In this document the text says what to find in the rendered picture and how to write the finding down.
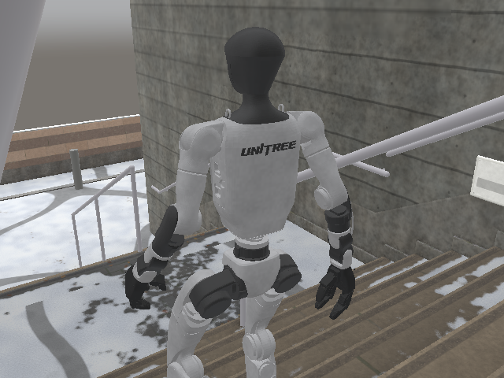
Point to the robot right upper arm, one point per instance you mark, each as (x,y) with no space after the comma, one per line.
(331,192)

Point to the robot right hand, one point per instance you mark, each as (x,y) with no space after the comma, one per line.
(342,279)

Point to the robot right shin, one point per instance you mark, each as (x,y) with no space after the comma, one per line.
(265,368)

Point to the right robot forearm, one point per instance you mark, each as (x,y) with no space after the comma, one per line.
(339,235)

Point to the left robot forearm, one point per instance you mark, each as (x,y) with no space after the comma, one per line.
(161,249)

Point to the robot left hand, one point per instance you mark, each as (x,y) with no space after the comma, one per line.
(134,289)

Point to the robot left upper arm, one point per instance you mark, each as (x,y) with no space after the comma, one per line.
(198,143)

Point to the humanoid robot head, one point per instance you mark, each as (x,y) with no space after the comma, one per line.
(254,56)

